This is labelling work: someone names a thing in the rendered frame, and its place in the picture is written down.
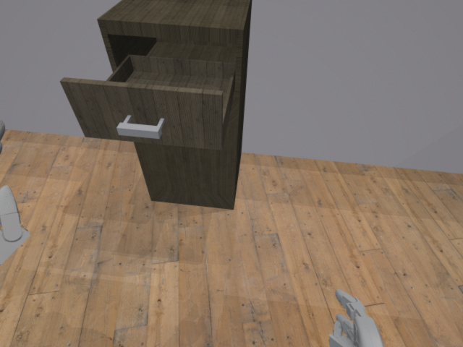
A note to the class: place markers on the handle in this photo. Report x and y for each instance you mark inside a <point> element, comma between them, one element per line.
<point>140,130</point>

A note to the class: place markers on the cabinet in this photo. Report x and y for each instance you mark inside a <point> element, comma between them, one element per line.
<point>207,30</point>

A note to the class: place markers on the robot left hand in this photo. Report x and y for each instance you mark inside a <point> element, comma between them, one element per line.
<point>12,234</point>

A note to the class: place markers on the robot right hand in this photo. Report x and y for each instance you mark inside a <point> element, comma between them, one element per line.
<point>363,332</point>

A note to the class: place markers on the drawer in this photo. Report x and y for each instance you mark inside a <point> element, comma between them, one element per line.
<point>193,96</point>

